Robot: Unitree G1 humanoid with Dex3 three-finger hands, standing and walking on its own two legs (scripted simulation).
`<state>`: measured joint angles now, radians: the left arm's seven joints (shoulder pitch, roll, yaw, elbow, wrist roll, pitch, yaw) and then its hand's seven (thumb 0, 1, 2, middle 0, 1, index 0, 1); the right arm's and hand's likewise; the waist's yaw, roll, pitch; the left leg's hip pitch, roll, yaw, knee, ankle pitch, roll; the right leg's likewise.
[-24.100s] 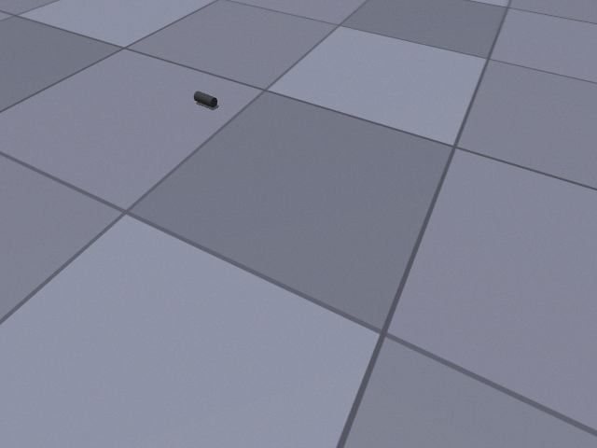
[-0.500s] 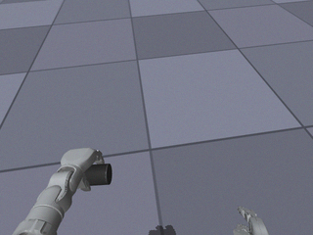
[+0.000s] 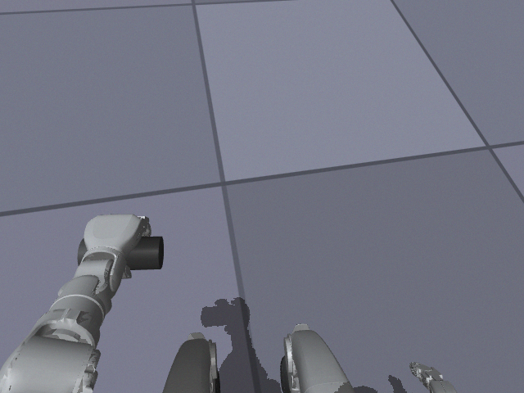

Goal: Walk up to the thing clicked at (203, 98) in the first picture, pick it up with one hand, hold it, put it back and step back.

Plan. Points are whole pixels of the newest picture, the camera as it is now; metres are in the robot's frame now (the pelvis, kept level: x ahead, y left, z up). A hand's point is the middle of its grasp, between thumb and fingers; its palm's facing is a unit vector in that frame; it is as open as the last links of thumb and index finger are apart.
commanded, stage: crouch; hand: left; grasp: from above
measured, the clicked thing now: (123, 253) +0.37 +0.24 -0.14
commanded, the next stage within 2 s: lower in 1.40 s
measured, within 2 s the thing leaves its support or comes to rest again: neither
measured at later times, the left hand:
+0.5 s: hand (146, 265) +0.41 +0.25 -0.34, palm faces -0.43 +0.00 -0.90, open 9.2 cm
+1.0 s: hand (154, 266) +0.44 +0.26 -0.44, palm faces -0.46 -0.02 -0.89, open 9.1 cm
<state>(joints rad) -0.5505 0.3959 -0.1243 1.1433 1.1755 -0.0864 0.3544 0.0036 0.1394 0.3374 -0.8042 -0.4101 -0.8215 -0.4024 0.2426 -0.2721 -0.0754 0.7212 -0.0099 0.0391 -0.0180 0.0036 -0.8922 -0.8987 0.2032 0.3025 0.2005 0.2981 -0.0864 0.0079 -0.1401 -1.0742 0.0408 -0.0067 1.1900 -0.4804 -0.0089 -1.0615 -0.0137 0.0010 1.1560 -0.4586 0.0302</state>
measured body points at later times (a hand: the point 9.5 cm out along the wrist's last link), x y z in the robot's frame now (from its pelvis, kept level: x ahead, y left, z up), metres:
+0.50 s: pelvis -0.04 +0.01 -0.20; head +0.17 +0.04 +0.20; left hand +0.43 +0.25 -0.29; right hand +0.01 -0.27 -0.32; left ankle +0.04 +0.12 -0.64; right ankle +0.05 -0.14 -0.64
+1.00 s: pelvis -0.04 +0.00 -0.28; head +0.20 +0.04 +0.09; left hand +0.46 +0.25 -0.39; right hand -0.02 -0.28 -0.39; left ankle +0.04 +0.12 -0.64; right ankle +0.05 -0.14 -0.64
